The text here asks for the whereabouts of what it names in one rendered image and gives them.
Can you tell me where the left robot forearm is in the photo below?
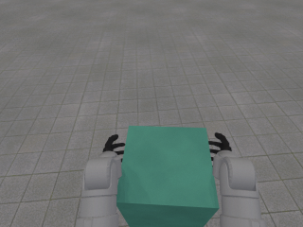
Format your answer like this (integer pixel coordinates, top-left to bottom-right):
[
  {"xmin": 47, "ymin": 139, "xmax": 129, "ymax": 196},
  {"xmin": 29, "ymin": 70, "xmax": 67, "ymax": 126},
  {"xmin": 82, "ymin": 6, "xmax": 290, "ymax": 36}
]
[{"xmin": 76, "ymin": 150, "xmax": 122, "ymax": 227}]

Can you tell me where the robot right hand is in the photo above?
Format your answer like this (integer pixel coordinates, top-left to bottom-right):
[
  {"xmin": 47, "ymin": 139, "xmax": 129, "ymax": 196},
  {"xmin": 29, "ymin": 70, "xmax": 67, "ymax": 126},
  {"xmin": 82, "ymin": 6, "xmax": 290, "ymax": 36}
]
[{"xmin": 208, "ymin": 132, "xmax": 232, "ymax": 167}]

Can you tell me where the carton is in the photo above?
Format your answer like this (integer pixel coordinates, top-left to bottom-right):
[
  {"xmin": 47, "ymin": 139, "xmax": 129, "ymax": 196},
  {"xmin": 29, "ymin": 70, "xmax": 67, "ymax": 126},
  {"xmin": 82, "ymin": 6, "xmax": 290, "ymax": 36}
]
[{"xmin": 116, "ymin": 126, "xmax": 220, "ymax": 227}]

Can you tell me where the right robot forearm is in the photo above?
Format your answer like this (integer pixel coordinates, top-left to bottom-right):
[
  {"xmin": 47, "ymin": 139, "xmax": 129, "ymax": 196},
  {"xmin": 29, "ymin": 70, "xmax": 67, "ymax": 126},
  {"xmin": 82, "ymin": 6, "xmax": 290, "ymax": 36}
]
[{"xmin": 212, "ymin": 149, "xmax": 267, "ymax": 227}]

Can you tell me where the robot left hand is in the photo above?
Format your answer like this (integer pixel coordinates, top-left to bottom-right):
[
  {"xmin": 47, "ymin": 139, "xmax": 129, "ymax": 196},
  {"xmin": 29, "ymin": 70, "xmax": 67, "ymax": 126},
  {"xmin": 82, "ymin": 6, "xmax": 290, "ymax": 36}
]
[{"xmin": 103, "ymin": 134, "xmax": 125, "ymax": 163}]

